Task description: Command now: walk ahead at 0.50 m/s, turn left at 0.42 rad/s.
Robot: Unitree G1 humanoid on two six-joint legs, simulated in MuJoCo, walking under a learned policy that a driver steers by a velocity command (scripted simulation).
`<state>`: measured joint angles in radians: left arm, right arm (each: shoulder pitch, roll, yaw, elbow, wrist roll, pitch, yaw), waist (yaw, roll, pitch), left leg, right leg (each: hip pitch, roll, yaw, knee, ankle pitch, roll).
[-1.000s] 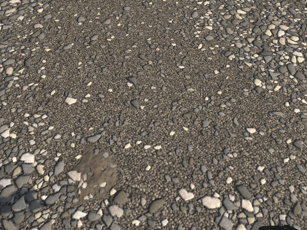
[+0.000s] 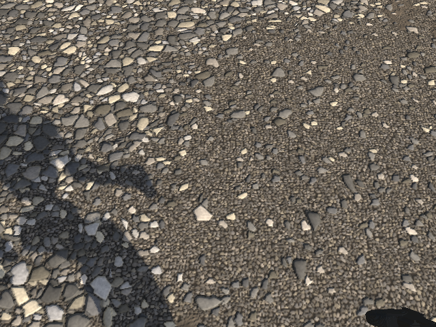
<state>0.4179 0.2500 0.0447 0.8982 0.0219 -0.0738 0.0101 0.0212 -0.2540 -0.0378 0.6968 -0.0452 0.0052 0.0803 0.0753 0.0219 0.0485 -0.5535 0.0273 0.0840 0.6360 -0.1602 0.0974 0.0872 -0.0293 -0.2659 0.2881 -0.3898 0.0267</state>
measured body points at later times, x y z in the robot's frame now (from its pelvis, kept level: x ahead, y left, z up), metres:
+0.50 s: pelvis +0.26 +0.02 +0.00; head +0.29 +0.02 +0.45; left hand +0.42 +0.24 -0.12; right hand +0.22 -0.23 -0.13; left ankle +0.13 +0.09 -0.73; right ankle +0.41 -0.11 -0.69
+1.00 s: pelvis +0.53 -0.06 +0.01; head +0.56 -0.08 +0.46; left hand +0.63 +0.21 -0.11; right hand +0.61 -0.35 -0.10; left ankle +0.75 +0.04 -0.68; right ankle +0.42 -0.08 -0.73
